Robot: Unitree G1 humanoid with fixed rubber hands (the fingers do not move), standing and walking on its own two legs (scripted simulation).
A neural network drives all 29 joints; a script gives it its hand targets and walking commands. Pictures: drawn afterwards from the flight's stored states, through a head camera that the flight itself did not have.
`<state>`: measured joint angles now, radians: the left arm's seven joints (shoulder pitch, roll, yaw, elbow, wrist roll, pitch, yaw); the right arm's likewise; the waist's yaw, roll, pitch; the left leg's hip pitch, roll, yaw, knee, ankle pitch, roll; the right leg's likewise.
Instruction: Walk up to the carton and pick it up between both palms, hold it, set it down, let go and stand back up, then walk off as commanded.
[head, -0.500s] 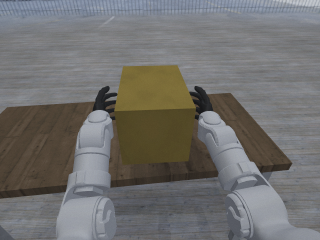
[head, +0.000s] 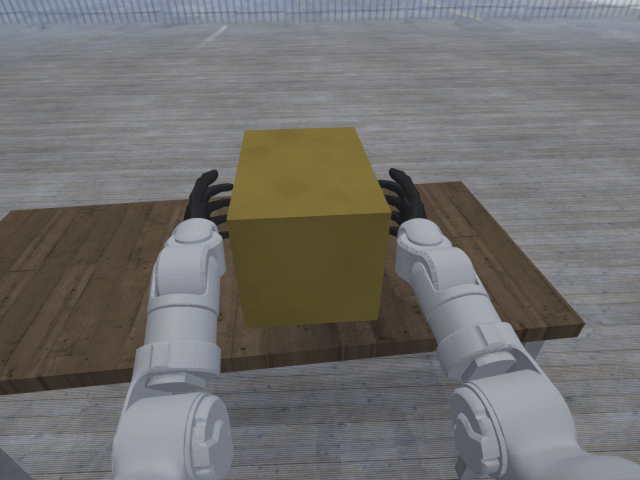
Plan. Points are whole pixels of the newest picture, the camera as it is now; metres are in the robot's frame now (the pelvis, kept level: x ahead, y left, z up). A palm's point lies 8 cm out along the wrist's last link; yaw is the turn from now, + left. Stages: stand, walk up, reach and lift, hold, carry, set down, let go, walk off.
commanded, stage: hold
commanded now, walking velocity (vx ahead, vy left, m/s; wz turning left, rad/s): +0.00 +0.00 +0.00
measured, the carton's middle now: (305, 216) +0.45 +0.01 +0.18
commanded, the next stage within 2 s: set down in 1.72 s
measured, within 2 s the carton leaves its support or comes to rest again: neither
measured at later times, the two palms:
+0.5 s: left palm (199, 226) +0.38 +0.14 +0.22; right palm (410, 222) +0.38 -0.12 +0.21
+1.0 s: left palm (197, 224) +0.37 +0.14 +0.22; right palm (411, 219) +0.37 -0.12 +0.21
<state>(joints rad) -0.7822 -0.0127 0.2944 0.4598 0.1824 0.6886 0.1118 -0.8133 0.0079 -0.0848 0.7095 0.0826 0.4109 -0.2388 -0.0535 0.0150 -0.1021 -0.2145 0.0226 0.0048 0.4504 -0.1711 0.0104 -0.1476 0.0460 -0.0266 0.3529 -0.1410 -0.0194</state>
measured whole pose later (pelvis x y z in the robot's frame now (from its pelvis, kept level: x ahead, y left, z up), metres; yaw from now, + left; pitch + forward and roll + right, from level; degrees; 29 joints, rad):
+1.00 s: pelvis +0.00 +0.00 +0.00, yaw +0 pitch -4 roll -2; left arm -0.78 -0.01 0.29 0.43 0.19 0.70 0.10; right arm -0.81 0.01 -0.08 0.68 0.09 0.43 -0.25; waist -0.05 0.01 -0.12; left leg -0.21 0.02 0.00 0.45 -0.17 0.01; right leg -0.15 0.05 -0.03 0.35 -0.14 -0.02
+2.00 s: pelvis +0.00 +0.00 +0.00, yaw +0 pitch -4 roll -2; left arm -0.78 -0.01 0.29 0.45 0.19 0.66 0.10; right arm -0.81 0.03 -0.13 0.67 0.09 0.40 -0.25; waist -0.05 0.02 -0.11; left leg -0.21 0.02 0.00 0.45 -0.17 0.01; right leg -0.15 0.05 -0.03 0.35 -0.14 -0.02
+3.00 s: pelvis +0.04 +0.00 +0.00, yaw +0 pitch -1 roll -1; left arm -0.78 -0.02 0.29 0.71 0.21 0.34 0.08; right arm -0.76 0.08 -0.27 0.78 0.05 0.07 -0.20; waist -0.05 0.01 -0.04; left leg -0.20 0.01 0.00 0.40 -0.19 0.01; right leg -0.12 0.04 -0.03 0.30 -0.16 -0.02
